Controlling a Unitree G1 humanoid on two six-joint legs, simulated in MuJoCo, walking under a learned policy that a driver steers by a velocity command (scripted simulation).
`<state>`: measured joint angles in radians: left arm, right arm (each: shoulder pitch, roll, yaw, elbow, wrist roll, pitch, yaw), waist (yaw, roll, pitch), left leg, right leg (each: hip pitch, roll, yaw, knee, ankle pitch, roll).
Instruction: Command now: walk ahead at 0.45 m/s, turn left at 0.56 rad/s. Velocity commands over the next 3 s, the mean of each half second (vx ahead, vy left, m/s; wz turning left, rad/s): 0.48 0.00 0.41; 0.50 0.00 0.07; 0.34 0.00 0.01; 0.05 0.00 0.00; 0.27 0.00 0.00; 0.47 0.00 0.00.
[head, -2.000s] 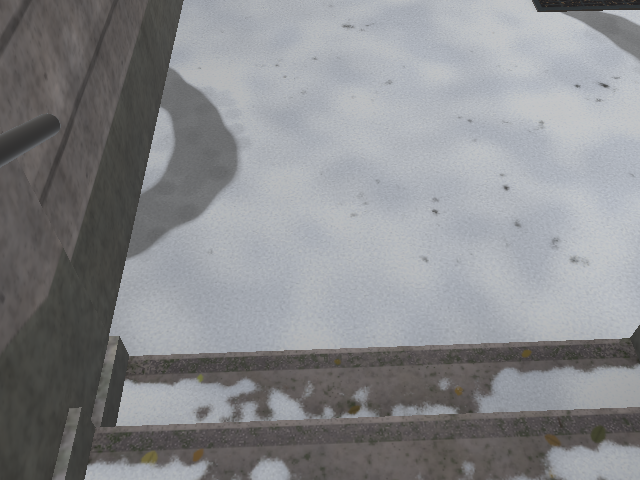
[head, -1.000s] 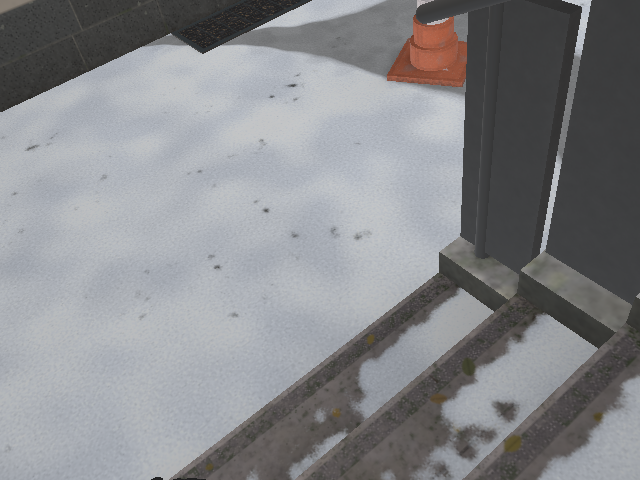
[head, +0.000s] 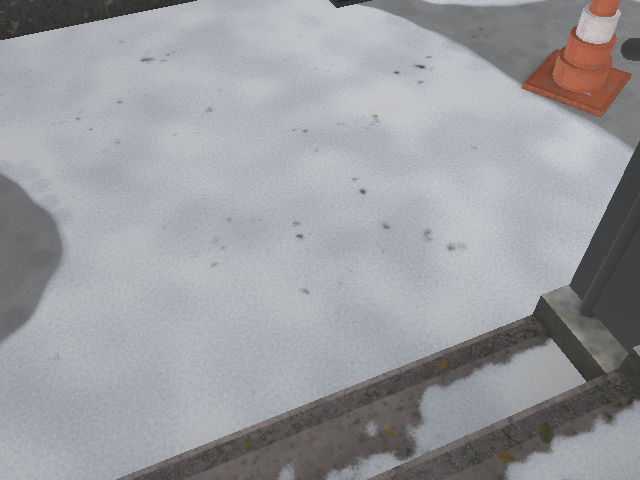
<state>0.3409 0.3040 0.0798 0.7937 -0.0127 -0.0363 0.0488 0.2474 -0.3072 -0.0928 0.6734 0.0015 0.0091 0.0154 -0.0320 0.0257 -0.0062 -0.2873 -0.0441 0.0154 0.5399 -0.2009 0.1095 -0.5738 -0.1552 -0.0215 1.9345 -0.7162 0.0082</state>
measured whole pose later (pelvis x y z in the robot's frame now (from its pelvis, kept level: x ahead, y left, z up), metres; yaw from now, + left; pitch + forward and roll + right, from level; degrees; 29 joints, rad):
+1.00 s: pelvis +0.51 +0.07 -0.22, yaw +13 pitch +2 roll -2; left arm 0.53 0.18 0.01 0.92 -0.03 -0.03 0.06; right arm 0.10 -0.21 -0.05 0.64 0.00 -0.04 0.05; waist 0.11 0.05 -0.06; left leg -0.54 0.04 -0.12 0.52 0.37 0.00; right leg -0.23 0.09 0.07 0.92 -0.72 -0.04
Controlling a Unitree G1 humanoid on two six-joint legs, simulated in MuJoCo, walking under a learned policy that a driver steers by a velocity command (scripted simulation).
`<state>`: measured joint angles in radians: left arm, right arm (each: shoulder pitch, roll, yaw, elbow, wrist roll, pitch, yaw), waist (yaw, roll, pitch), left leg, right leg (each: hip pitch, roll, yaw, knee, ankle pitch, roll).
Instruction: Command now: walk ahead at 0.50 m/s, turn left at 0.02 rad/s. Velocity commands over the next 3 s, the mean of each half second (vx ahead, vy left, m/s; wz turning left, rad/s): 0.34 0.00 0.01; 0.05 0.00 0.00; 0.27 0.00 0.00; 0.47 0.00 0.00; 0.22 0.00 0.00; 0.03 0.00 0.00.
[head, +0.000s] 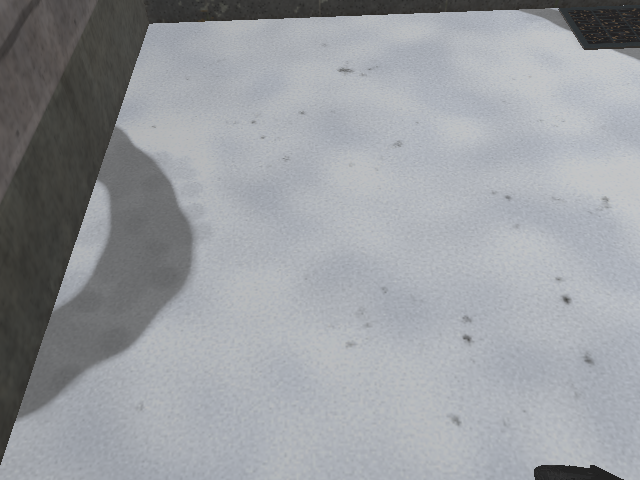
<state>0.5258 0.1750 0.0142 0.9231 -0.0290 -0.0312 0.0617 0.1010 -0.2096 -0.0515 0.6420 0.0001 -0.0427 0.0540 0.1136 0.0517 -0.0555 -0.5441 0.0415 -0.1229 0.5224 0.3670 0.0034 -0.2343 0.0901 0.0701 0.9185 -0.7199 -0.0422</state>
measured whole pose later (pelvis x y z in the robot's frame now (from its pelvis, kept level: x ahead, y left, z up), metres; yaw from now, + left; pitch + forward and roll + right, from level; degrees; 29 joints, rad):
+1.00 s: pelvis +0.39 +0.00 -0.25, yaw +0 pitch +0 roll -1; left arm 0.34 0.14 0.00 0.93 0.02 0.01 0.03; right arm 0.19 -0.16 -0.03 0.83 0.00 0.07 -0.07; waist 0.04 0.05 -0.04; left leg -0.39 0.04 -0.09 0.68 -0.25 -0.06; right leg -0.33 0.06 0.02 0.53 -0.21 -0.05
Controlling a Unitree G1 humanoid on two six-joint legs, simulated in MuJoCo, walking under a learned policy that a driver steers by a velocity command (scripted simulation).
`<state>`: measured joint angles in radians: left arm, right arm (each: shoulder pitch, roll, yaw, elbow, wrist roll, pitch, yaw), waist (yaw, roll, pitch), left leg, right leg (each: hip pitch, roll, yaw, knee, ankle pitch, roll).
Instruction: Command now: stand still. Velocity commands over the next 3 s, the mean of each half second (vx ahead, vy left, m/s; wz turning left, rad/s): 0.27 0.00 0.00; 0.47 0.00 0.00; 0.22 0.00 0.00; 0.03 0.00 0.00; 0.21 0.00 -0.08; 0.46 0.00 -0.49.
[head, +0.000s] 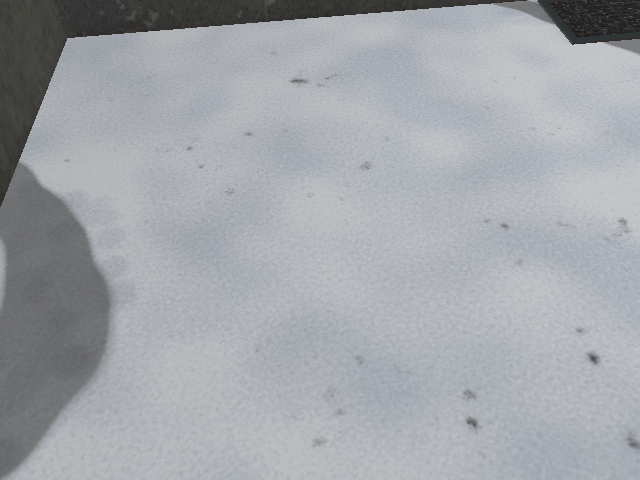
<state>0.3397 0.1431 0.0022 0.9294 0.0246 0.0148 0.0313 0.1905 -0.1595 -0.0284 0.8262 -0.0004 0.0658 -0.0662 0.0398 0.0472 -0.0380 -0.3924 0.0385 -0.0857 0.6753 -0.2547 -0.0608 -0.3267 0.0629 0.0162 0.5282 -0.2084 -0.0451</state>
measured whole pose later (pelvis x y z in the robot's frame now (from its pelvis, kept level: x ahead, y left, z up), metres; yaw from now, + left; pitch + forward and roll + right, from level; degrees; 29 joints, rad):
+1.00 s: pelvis +0.38 +0.10 +0.01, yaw +0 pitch +1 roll +1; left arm 0.18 0.27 0.08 0.88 -0.01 -0.07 0.02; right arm 0.32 -0.22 -0.06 0.90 0.00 -0.10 0.02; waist -0.03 -0.04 0.01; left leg -0.20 -0.08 0.03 0.31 -0.14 0.08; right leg -0.66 -0.12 0.05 1.04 -0.17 -0.04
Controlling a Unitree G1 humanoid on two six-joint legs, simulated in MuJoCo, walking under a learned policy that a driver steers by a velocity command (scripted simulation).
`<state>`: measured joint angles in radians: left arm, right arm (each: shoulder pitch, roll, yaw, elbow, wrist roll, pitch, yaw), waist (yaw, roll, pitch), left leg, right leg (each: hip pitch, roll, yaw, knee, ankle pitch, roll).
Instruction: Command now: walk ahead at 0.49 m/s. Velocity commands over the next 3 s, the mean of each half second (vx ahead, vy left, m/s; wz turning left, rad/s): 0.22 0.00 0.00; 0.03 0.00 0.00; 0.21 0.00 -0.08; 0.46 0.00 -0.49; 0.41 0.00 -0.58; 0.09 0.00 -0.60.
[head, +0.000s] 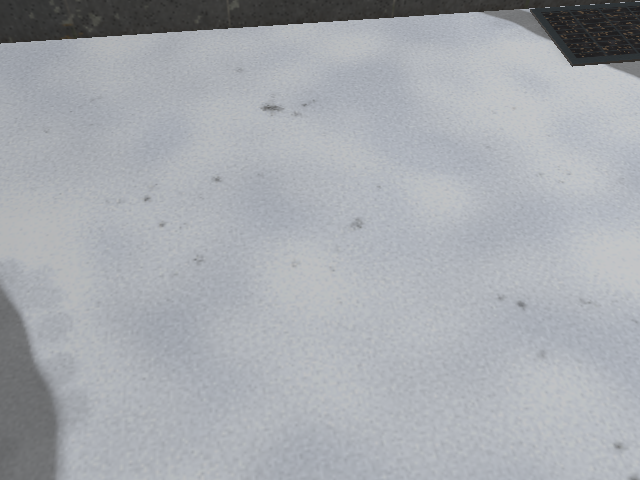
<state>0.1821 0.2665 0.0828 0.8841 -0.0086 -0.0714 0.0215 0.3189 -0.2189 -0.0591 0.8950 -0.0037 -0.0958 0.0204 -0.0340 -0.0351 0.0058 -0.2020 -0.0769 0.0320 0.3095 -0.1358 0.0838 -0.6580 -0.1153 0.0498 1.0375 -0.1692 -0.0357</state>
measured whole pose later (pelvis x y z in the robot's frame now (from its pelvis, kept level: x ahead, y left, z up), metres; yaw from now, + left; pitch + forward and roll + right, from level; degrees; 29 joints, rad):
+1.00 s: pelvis +0.24 -0.01 -0.01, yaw +0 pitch -1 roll +0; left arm 0.16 0.22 0.04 1.02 0.00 0.00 0.03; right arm 0.24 -0.19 -0.03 1.03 0.00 -0.02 -0.04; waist 0.00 0.00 0.04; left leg -0.19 0.01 0.00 0.53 -0.33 0.00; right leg -0.29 -0.01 -0.01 0.51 -0.21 0.00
